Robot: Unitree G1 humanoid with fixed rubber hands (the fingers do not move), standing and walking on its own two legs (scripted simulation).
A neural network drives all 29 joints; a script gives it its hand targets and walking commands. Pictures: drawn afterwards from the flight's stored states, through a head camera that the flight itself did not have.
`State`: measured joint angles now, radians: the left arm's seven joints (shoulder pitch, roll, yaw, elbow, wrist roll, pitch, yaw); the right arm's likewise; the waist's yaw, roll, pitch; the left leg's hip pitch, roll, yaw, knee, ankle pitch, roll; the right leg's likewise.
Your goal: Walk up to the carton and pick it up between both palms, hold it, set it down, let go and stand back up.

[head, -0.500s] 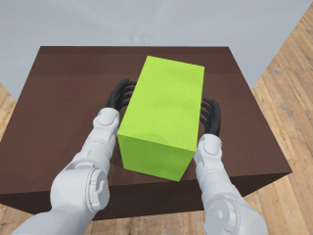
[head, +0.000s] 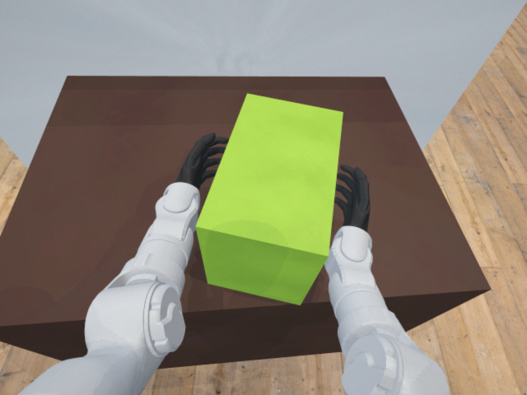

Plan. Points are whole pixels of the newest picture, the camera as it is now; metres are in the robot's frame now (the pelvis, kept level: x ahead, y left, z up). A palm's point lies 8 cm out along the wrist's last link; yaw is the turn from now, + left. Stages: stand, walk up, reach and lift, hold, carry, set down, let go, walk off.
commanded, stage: reach and lift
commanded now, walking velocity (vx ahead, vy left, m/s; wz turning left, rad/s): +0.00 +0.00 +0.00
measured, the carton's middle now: (273, 199) +0.44 -0.01 +0.00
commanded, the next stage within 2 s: none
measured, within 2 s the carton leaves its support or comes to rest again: leaves its support in 1.60 s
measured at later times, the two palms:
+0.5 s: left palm (192, 180) +0.44 +0.13 +0.05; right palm (353, 220) +0.37 -0.13 +0.04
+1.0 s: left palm (192, 180) +0.44 +0.13 +0.05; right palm (353, 221) +0.37 -0.13 +0.04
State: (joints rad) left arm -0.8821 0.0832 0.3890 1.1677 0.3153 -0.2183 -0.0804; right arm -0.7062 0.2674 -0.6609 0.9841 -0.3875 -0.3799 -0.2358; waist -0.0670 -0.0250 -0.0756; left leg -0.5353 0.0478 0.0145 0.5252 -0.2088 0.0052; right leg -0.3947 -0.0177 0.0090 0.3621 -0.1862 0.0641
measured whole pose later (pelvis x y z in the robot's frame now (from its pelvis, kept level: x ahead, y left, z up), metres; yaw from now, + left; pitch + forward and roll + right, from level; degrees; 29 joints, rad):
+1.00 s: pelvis +0.00 +0.00 +0.00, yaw +0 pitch +13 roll -3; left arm -0.88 0.08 0.40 1.17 0.32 -0.24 -0.08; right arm -0.70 0.27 -0.66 0.99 -0.39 -0.43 -0.24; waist -0.06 -0.03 -0.07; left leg -0.53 0.05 0.02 0.48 -0.18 0.01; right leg -0.39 -0.02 0.01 0.32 -0.16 0.06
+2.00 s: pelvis -0.01 +0.00 +0.00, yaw +0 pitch +13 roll -3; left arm -0.76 0.02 0.25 1.03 0.21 -0.09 0.11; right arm -0.67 0.08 -0.23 1.02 -0.06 -0.25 -0.24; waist -0.03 -0.02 -0.23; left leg -0.53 0.05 0.02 0.44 -0.14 0.01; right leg -0.39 -0.02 0.01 0.27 -0.12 0.05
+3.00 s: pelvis -0.02 -0.01 +0.01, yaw +0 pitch +8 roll -2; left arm -0.76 -0.04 0.20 0.54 0.18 0.57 0.19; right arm -0.77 -0.07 -0.04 0.75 0.22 0.31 -0.21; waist -0.03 0.00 -0.21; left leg -0.43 0.05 0.01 0.44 -0.14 0.00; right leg -0.31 -0.01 0.01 0.31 -0.14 0.05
